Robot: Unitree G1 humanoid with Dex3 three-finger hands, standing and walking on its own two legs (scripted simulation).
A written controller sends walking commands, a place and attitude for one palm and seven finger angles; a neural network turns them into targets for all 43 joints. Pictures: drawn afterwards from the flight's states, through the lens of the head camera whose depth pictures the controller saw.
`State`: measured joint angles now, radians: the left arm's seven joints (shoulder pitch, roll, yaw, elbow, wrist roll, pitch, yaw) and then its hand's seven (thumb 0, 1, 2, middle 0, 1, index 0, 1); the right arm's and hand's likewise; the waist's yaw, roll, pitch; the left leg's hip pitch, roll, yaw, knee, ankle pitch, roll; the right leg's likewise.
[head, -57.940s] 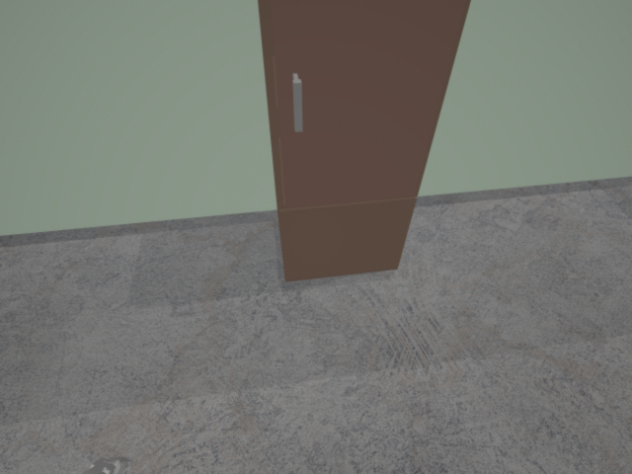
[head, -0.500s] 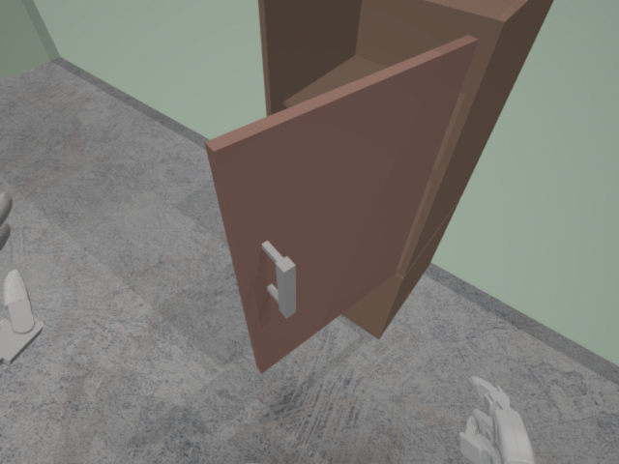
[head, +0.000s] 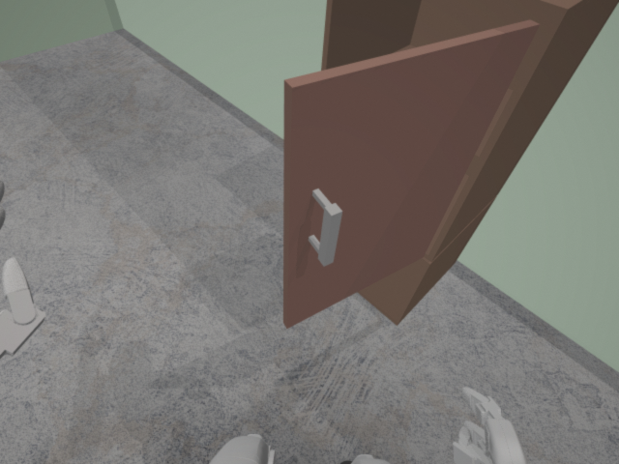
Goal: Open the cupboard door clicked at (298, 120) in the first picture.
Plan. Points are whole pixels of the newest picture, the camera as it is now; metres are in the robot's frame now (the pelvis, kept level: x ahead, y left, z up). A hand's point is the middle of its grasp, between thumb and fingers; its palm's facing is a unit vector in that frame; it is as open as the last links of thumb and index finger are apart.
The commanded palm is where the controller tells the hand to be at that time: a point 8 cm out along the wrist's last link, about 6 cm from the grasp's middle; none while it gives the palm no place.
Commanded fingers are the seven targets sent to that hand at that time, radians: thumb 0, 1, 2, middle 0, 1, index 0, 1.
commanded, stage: step back with the hand held close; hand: left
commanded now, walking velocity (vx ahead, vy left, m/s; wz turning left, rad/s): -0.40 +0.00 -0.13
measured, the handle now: (322, 228) +0.44 +0.02 +0.03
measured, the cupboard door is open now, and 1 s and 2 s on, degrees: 76 76 76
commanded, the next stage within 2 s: stop stepping back and stand still in 0.06 s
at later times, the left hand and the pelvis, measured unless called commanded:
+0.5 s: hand (13, 414) +0.12 +0.23 +0.19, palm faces +0.28 -0.82 -0.49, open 7.4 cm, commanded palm +0.07 +0.27 +0.19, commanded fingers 0.00 0.90 0.90 -0.20 -0.30 -0.20 -0.30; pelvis -0.11 -0.01 +0.01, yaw -7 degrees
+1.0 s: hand out of the picture +0.10 +0.24 +0.18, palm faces +0.33 -0.83 -0.45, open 7.4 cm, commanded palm +0.05 +0.28 +0.19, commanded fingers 0.00 0.90 0.90 -0.20 -0.30 -0.20 -0.30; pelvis -0.13 +0.00 +0.01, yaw -8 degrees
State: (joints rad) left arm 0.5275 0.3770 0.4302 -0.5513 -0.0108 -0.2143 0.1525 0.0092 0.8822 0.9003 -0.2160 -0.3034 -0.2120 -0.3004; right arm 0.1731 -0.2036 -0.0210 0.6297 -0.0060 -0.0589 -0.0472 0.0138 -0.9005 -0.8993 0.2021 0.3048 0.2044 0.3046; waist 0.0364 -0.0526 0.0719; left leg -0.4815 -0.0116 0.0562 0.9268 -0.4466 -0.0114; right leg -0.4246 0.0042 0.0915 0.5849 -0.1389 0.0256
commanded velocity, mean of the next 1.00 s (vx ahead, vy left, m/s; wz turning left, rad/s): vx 0.04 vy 0.01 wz -0.02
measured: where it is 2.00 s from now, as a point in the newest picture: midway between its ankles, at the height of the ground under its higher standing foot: outside the picture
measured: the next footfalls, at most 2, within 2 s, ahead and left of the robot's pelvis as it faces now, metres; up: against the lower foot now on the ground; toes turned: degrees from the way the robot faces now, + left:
left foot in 0.06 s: +0.05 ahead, +0.12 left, +0.00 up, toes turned +3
right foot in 0.42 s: -0.16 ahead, -0.10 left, +0.00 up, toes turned -8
